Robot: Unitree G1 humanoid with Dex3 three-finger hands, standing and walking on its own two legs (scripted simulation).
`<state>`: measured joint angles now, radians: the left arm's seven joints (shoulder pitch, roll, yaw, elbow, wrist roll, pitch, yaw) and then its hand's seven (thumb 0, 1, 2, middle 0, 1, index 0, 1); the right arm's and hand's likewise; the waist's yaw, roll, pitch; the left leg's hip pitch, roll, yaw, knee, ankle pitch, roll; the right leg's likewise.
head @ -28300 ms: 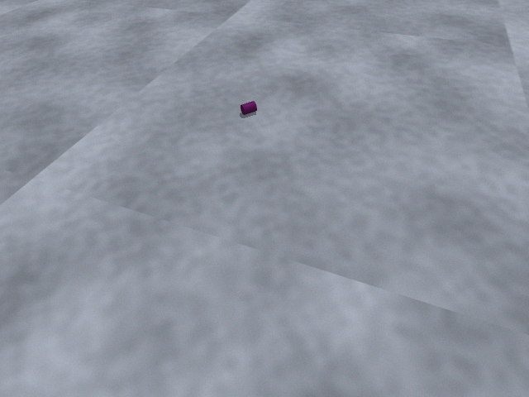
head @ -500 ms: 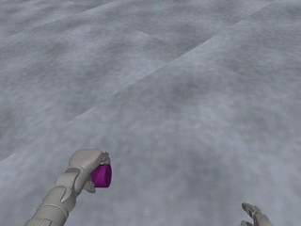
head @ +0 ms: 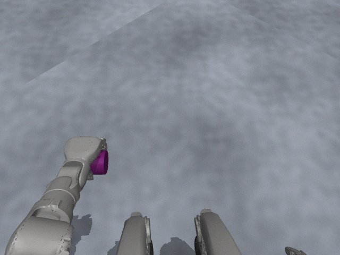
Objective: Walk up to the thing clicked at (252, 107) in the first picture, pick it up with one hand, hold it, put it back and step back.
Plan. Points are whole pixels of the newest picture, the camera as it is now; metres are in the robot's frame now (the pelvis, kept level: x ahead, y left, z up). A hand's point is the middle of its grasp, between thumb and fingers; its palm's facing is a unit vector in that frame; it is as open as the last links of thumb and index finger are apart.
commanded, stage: crouch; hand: left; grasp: from above
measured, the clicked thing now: (89, 162) +0.40 +0.23 -0.14
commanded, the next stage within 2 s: lower in 1.26 s
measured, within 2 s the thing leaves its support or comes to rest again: neither
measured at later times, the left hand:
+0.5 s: hand (104, 171) +0.42 +0.24 -0.32, palm faces -0.43 +0.03 -0.90, open 9.6 cm
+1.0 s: hand (109, 172) +0.45 +0.24 -0.41, palm faces -0.46 +0.03 -0.89, open 9.5 cm
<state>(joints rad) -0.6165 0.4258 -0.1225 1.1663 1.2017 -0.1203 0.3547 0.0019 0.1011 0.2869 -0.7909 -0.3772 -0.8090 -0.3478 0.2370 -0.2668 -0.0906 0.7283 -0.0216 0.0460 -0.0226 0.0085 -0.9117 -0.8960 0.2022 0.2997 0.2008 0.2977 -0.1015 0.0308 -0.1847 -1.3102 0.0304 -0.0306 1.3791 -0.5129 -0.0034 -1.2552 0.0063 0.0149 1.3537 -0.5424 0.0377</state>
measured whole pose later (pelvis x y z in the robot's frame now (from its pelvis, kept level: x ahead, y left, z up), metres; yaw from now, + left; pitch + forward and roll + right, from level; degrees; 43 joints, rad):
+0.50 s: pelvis -0.02 +0.00 -0.17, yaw -3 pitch +37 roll -6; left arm -0.83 0.57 0.00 1.26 1.27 -0.19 0.36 0.00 0.11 0.29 -0.79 -0.36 -0.81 -0.33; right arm 0.16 -0.23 -0.03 0.74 -0.09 -0.03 0.06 0.01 -0.91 -0.90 0.21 0.30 0.20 0.30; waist -0.17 0.03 -0.19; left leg -2.02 0.01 -0.09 2.00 -0.64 0.00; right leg -1.92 0.01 -0.02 1.95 -0.69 0.05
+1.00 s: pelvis -0.03 +0.00 -0.25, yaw -5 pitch +36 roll -7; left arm -0.95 0.70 0.05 1.39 1.29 -0.23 0.35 0.00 0.11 0.27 -0.80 -0.35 -0.82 -0.31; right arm 0.17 -0.25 0.00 0.75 -0.12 -0.02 0.11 0.00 -0.92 -0.90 0.20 0.30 0.20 0.30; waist -0.21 0.00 -0.10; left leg -2.23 0.02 -0.13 2.25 -0.66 -0.02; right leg -2.13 0.04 -0.04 2.19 -0.70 0.05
